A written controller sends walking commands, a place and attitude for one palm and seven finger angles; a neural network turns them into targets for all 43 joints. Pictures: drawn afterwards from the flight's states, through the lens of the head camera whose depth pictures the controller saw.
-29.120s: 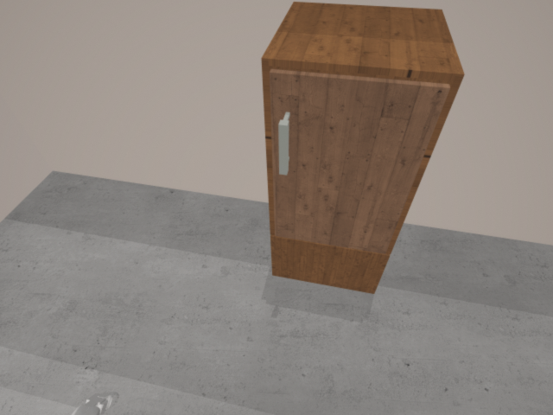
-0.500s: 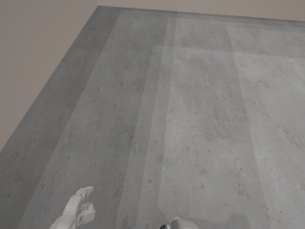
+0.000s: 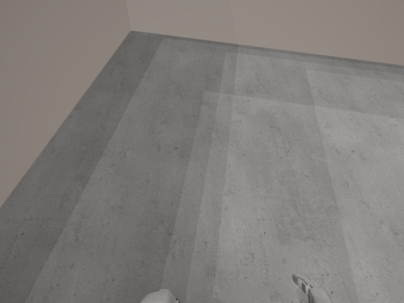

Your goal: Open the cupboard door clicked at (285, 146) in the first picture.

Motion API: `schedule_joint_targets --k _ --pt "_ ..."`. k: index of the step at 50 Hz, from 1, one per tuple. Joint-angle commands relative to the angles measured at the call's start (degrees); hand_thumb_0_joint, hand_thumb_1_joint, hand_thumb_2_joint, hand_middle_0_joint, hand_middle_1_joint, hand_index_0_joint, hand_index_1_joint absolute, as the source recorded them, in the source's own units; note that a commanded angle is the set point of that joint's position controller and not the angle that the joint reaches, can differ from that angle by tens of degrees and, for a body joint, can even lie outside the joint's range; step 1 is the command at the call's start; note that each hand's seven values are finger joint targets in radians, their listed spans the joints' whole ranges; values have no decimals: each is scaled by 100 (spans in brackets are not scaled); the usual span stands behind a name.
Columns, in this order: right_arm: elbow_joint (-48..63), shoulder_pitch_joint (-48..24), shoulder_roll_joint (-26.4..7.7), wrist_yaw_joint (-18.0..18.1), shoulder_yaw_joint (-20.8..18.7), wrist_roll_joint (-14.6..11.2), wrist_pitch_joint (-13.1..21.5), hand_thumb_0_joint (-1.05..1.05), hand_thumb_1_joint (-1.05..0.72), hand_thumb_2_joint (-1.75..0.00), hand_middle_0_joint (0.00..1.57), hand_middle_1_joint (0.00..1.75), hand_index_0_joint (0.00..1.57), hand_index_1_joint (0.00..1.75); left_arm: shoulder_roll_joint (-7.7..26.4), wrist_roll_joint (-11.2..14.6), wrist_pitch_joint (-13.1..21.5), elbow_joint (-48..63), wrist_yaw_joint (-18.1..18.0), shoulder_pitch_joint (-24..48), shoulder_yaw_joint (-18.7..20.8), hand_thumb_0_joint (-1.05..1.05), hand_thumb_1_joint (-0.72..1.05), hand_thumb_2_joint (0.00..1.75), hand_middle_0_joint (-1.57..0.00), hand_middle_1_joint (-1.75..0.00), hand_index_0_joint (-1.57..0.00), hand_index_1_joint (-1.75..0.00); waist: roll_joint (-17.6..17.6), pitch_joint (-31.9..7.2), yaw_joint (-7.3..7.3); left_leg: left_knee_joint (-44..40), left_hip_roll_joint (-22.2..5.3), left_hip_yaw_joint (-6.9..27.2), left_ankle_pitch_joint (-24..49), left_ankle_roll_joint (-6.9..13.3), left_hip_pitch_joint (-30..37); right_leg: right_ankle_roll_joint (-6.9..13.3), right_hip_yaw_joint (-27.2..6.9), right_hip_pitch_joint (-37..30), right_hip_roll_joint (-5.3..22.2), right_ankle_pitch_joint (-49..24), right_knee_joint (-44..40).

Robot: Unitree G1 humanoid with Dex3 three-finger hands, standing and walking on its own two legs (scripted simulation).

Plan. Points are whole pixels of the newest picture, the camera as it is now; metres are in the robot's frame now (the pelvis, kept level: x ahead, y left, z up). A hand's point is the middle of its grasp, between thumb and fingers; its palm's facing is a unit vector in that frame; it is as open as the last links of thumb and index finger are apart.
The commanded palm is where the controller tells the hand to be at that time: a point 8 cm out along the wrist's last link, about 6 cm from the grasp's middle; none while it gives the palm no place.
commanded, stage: walk to a spot facing it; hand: left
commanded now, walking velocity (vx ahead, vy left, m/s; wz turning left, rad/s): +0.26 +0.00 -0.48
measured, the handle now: out of the picture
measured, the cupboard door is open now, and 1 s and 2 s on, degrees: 48 48 48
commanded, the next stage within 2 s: turn to face it in 0.10 s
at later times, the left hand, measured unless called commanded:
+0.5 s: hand (158, 231) +0.30 +0.14 -0.14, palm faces -0.07 -0.97 -0.22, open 7.4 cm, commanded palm none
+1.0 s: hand (118, 261) +0.21 +0.22 -0.15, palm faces +0.30 -0.92 -0.25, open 7.4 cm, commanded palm none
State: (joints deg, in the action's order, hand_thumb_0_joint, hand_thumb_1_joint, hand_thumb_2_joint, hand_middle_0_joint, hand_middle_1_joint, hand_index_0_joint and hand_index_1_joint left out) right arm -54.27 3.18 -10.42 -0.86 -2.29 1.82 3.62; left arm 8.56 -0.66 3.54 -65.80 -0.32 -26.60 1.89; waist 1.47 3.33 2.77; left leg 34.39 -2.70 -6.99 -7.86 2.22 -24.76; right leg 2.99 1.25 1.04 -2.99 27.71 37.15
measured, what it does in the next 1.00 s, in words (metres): walks ahead, turning left: right foot, then left foot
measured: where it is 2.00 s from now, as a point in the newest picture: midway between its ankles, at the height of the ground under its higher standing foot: outside the picture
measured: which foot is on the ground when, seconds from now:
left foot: down 0.00-0.42, up 0.44-0.72, down 0.74-1.00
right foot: up 0.00-0.38, down 0.40-0.72, up 0.74-1.00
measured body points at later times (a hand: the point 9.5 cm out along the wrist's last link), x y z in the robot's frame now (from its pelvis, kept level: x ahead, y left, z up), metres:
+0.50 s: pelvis +0.16 -0.03 +0.01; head +0.20 -0.05 +0.46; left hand +0.30 +0.19 -0.12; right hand +0.08 -0.25 -0.15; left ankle +0.09 +0.09 -0.67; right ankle +0.19 -0.15 -0.72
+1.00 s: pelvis +0.19 -0.02 +0.02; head +0.22 +0.01 +0.47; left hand +0.20 +0.26 -0.13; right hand +0.32 -0.25 -0.11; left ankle +0.20 +0.09 -0.72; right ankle +0.21 -0.18 -0.64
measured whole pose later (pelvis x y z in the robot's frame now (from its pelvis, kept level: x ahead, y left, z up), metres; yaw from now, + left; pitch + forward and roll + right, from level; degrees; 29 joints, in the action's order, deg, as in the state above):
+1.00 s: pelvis +0.19 -0.02 +0.02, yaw +15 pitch +2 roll -1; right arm -53.1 11.7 -12.3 0.1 -3.3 1.3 -1.0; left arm 14.9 -1.3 -2.8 -53.8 -0.6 -8.9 5.0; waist 1.1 2.8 -0.1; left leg 27.7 0.1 -0.5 -10.4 2.1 -19.5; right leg -5.2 0.5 29.3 3.7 21.0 61.4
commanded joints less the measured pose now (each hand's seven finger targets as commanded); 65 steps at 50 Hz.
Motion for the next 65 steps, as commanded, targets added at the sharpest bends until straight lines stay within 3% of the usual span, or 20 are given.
schedule_joint_targets --k 1,4,10,18,19,21,22,28,34,35,36,37,38,44,51,56,57,59,62,65 --pt "-313 2194 -1359 189 -259 -17 -42 0 -90 -90 20 30 20 30 661 12 158 743 -24 465 148 0 90 90 -20 -30 -20 -30 -812 -954 -843 -1721 -2586 2935 213 1198 2758 0 -356 3225 509 100 4285" --pt "-122 1342 -561 231 -47 -24 90 0 -90 -90 20 30 20 30 378 -105 -90 647 130 570 177 0 90 90 -20 -30 -20 -30 -853 250 -308 -2276 -1871 1416 -294 428 909 -212 -309 3110 929 -1006 3962" --pt "-146 1439 -569 252 -107 -49 71 0 -90 -90 20 30 20 30 117 -106 -368 910 215 810 227 0 90 90 -20 -30 -20 -30 -734 -50 -114 -2167 -1464 -157 1182 423 922 -439 144 2893 969 -1616 2244" --pt "-521 1835 -560 221 -2 -84 -81 0 -90 -90 20 30 20 30 461 -66 -176 842 63 1055 88 0 90 90 -20 -30 -20 -30 -618 -350 -106 -1049 -927 207 1163 164 814 -438 506 715 670 -2554 -843" --pt "-504 1848 -446 196 7 -113 -115 0 -90 -90 20 30 20 30 827 -68 -119 809 18 874 158 0 90 90 -20 -30 -20 -30 -103 -502 -15 -592 -667 168 349 -85 340 -336 -37 33 1157 -3671 -893" --pt "-411 2057 -293 169 -12 -161 -237 0 -90 -90 20 30 20 30 1549 -51 -78 680 -50 364 269 0 90 90 -20 -30 -20 -30 1144 -1128 89 1488 81 -128 -2886 -470 -287 649 -1141 -689 3045 -5652 -1317" --pt "-342 1863 -224 192 -8 -181 -298 0 -90 -90 20 30 20 30 1513 -47 -81 743 -101 477 259 0 90 90 -20 -30 -20 -30 1258 -1155 163 2389 -29 302 -3166 -462 -425 928 -1185 -539 3139 -5711 -1409" --pt "-350 1646 -91 79 -62 -137 -529 0 -90 -90 20 30 20 30 1083 -69 -220 1202 -186 1651 261 0 90 90 -20 -30 -20 -30 855 -623 -341 2377 -261 224 -1988 -582 -163 362 479 851 2461 -4076 -1587" --pt "-121 1666 -216 7 -169 -80 -540 0 -90 -90 20 30 20 30 1115 -76 -331 1371 -130 1778 397 0 90 90 -20 -30 -20 -30 432 -378 -501 186 -65 -149 -877 -523 929 -20 953 1648 2342 -1956 -829" --pt "-173 2011 -483 -2 -233 -66 -509 0 -90 -90 20 30 20 30 1017 -32 -387 1444 -112 1835 388 0 90 90 -20 -30 -20 -30 -396 -463 -720 -563 -238 269 -360 -437 1473 -235 1121 2112 2123 -1224 -95" --pt "-127 2291 -1144 34 -383 -7 -455 0 -90 -90 20 30 20 30 648 21 -450 1660 -72 1824 329 0 90 90 -20 -30 -20 -30 -2378 -488 -835 -1416 -1694 2577 731 268 1631 -736 1269 3199 1241 760 1395" --pt "-131 2468 -1504 135 -458 21 -462 0 -90 -90 20 30 20 30 638 -33 -496 1888 -88 2295 260 0 90 90 -20 -30 -20 -30 -2287 -557 -1033 -1792 -2368 3525 1247 901 1480 -728 461 3541 865 1226 2577" --pt "-31 2225 -1586 161 -464 15 -453 0 -90 -90 20 30 20 30 706 -43 -486 1983 -58 2343 287 0 90 90 -20 -30 -20 -30 -1526 -600 -846 -1829 -2376 3247 527 1071 1258 -629 -2 3490 1006 678 3064" --pt "382 1112 -1234 228 -335 -61 -326 0 -90 -90 20 30 20 30 810 -67 -484 1535 7 1789 344 0 90 90 -20 -30 -20 -30 -806 -689 -322 -1592 -1111 1916 860 480 1378 -818 -138 3395 829 -846 3078" --pt "397 1133 -1434 146 -436 -34 -432 0 -90 -90 20 30 20 30 877 -22 -502 1773 -34 1993 283 0 90 90 -20 -30 -20 -30 -1010 -661 -498 -1600 -1087 2371 347 681 1443 -809 -89 2842 597 -363 1489" --pt "598 604 -1486 114 -498 -53 -537 0 -90 -90 20 30 20 30 967 25 -442 1671 -63 1304 299 0 90 90 -20 -30 -20 -30 -1093 -703 -212 -1224 -760 2593 94 486 513 -641 77 1191 290 -888 -458" --pt "680 446 -1374 103 -485 -97 -553 0 -90 -90 20 30 20 30 1130 10 -400 1606 -88 996 344 0 90 90 -20 -30 -20 -30 -723 -748 -37 -875 -483 2426 -381 264 -14 -582 -47 474 489 -1264 -1355" --pt "898 316 -899 48 -431 -128 -543 0 -90 -90 20 30 20 30 1984 -118 -343 1728 -157 944 462 0 90 90 -20 -30 -20 -30 1901 -573 101 1906 759 843 -2669 -511 -1396 452 -2644 274 3129 -1221 -2625" --pt "482 557 -973 -26 -457 -49 -679 0 -90 -90 20 30 20 30 1276 -32 -284 1885 -169 1787 265 0 90 90 -20 -30 -20 -30 981 -261 -444 3642 201 1025 -1755 -563 -1071 392 -1109 1016 2265 -2663 -2005" --pt "465 454 -803 -70 -361 -91 -700 0 -90 -90 20 30 20 30 1131 -24 -238 1844 -174 1520 227 0 90 90 -20 -30 -20 -30 995 -386 -376 3284 144 729 -1478 -700 -1106 201 -125 315 1962 -4456 -1578"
